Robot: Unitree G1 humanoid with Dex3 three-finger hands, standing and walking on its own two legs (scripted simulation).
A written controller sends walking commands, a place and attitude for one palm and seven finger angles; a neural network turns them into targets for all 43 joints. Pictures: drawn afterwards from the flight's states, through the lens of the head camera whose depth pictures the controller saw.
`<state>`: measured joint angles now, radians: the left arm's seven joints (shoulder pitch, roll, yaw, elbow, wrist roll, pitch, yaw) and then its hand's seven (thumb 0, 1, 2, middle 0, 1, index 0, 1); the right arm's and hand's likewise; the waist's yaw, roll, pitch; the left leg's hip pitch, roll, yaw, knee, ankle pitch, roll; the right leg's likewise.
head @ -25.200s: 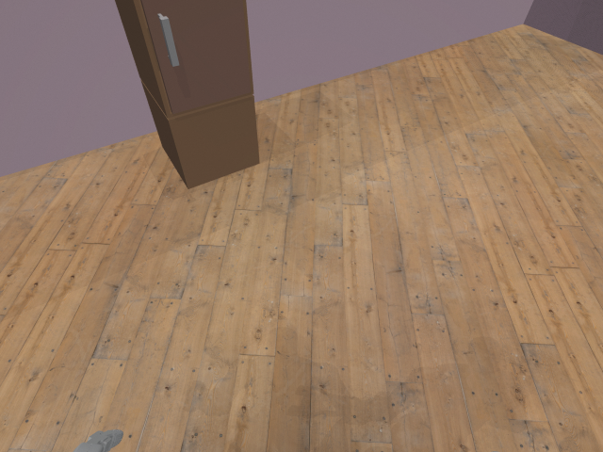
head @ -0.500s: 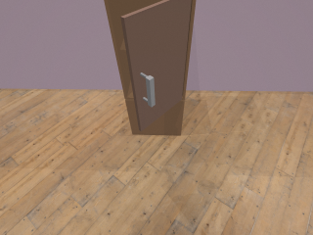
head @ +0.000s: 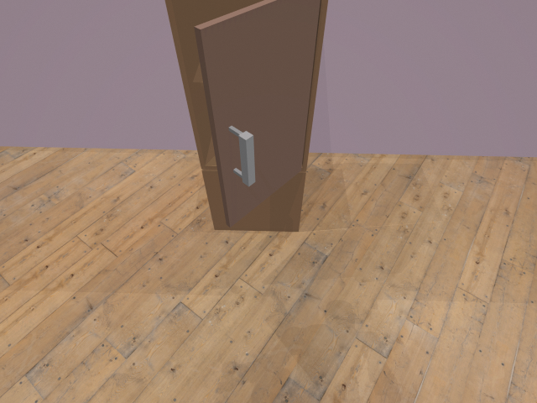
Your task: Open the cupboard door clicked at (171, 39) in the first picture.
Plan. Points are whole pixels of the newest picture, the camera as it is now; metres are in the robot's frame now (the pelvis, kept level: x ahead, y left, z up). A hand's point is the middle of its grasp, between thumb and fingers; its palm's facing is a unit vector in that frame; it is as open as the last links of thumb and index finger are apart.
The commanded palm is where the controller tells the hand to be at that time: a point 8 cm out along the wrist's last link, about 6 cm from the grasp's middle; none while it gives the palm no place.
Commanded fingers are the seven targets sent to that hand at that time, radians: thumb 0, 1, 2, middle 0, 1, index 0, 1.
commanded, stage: look to check the result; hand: left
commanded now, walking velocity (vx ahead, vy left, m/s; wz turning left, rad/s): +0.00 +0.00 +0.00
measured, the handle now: (241, 156) +0.67 +0.10 -0.07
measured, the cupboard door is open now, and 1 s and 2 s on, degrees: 48 48 48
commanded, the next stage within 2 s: walk to a spot facing it in 0.42 s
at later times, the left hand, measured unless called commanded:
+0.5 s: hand out of the picture +0.07 +0.23 -0.16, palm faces -0.02 -0.95 -0.32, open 7.4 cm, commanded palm none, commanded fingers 0.00 0.90 0.90 -0.20 -0.30 -0.20 -0.30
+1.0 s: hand out of the picture +0.09 +0.18 -0.18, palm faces -0.16 -0.94 -0.29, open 7.4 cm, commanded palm none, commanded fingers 0.00 0.90 0.90 -0.20 -0.30 -0.20 -0.30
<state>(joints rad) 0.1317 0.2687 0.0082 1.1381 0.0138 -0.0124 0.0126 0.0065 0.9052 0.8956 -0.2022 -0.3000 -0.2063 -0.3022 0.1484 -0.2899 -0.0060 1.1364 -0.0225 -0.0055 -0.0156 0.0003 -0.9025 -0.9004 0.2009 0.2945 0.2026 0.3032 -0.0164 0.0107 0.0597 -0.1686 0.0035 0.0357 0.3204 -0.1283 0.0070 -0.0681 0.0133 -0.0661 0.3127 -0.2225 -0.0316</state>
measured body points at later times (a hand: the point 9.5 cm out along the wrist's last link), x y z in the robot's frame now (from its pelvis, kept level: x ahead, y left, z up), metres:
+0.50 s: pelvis +0.02 +0.00 +0.00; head +0.04 -0.01 +0.45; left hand +0.07 +0.28 -0.14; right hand +0.08 -0.27 -0.15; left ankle +0.03 +0.11 -0.75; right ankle -0.03 -0.09 -0.75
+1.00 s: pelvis +0.00 -0.02 -0.03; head +0.04 -0.06 +0.42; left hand +0.10 +0.23 -0.16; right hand -0.01 -0.28 -0.19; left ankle +0.03 +0.11 -0.75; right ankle -0.03 -0.11 -0.75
